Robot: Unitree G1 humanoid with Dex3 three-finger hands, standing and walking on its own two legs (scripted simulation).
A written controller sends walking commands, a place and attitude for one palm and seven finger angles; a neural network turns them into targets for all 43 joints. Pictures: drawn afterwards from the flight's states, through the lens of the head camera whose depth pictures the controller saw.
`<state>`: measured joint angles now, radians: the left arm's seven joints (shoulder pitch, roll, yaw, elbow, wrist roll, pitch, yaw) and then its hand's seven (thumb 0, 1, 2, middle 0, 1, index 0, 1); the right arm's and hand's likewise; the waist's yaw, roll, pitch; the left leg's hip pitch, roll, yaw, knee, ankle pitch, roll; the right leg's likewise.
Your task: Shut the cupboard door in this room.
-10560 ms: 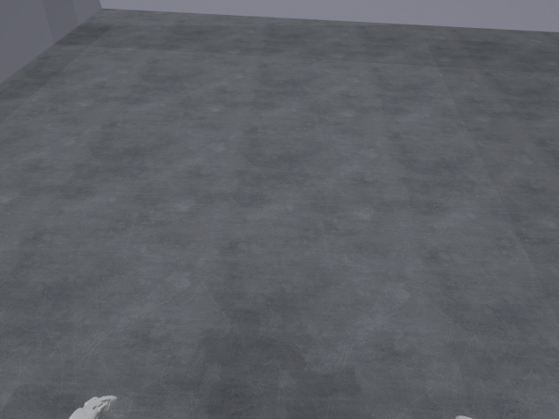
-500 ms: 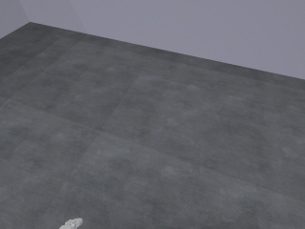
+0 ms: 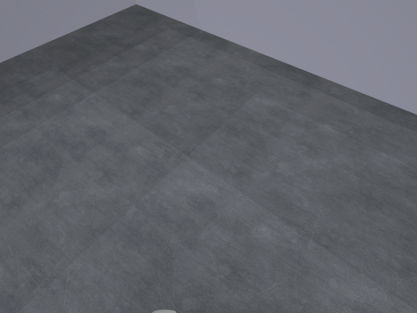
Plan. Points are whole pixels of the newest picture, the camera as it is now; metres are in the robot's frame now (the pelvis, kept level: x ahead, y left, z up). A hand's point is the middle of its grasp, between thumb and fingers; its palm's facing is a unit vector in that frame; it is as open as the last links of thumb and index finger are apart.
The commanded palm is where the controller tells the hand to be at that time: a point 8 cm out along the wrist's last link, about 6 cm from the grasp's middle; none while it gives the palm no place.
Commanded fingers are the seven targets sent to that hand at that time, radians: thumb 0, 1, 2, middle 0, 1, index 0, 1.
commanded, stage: turn or walk to find it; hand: left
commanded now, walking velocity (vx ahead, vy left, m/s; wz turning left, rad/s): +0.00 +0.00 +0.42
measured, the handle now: out of the picture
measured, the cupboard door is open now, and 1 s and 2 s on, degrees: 90 90 90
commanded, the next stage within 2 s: none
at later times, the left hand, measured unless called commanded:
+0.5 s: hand out of the picture +0.04 +0.20 -0.15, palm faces +0.19 -0.94 -0.30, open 7.4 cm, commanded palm none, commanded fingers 0.00 0.90 0.90 -0.20 -0.30 -0.20 -0.30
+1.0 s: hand out of the picture -0.12 +0.17 -0.18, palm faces +0.46 -0.85 -0.24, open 7.4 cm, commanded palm none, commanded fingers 0.00 0.90 0.90 -0.20 -0.30 -0.20 -0.30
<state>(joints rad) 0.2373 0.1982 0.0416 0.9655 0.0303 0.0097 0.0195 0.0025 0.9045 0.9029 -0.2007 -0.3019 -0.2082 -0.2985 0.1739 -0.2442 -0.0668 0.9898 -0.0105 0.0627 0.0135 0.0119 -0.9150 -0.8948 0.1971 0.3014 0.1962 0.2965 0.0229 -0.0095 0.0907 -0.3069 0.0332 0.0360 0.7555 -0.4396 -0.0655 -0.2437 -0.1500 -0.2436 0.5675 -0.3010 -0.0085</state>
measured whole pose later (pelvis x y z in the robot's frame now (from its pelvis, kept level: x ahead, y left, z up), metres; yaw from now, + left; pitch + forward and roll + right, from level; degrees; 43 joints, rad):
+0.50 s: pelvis -0.02 -0.02 -0.01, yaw +11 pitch -1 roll +1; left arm 0.15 0.19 0.03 0.92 0.01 0.01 0.01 0.00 0.90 0.90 -0.20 -0.30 -0.20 -0.30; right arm 0.19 -0.23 -0.06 0.96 -0.02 0.05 0.01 0.01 -0.91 -0.89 0.20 0.30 0.20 0.30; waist -0.02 0.07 0.08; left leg -0.33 -0.02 -0.09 0.65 -0.35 -0.03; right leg -0.27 -0.03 -0.09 0.61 -0.31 -0.01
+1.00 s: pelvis -0.06 -0.02 -0.01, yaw +25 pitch -2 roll +0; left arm 0.26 0.21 0.05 0.99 0.03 0.02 0.02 0.00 0.90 0.90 -0.20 -0.30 -0.21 -0.30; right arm 0.15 -0.22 -0.05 0.98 -0.01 0.05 0.02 0.01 -0.91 -0.89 0.20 0.30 0.20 0.30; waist 0.03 -0.02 0.09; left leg -0.27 0.03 0.07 0.67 -0.38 -0.05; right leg -0.25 -0.15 -0.31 0.61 -0.30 -0.01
